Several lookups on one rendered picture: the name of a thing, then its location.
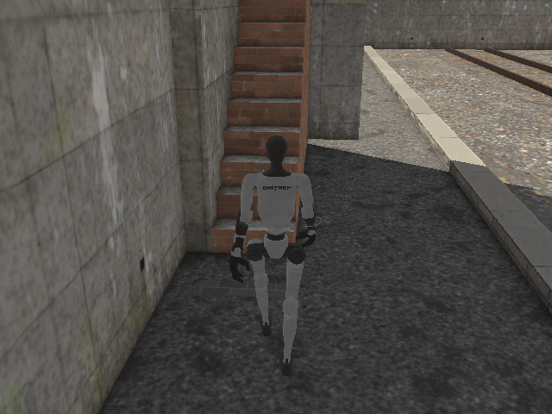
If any robot left hand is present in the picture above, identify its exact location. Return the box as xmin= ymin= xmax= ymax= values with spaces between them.
xmin=229 ymin=255 xmax=250 ymax=283

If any robot right forearm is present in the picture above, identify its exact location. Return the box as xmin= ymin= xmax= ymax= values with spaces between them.
xmin=304 ymin=206 xmax=316 ymax=235

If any robot left foot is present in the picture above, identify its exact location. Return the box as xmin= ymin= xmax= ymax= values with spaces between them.
xmin=260 ymin=316 xmax=272 ymax=336

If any robot left forearm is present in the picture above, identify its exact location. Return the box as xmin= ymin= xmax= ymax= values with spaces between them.
xmin=231 ymin=209 xmax=248 ymax=257

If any robot left thigh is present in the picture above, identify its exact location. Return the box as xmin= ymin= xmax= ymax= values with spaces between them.
xmin=247 ymin=239 xmax=268 ymax=288

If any robot right hand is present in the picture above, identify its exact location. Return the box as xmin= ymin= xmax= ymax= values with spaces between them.
xmin=295 ymin=230 xmax=316 ymax=248

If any right robot upper arm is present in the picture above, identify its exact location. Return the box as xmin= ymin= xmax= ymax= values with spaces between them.
xmin=294 ymin=173 xmax=314 ymax=219

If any left robot upper arm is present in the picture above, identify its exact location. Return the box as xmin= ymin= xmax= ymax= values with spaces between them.
xmin=240 ymin=173 xmax=259 ymax=223

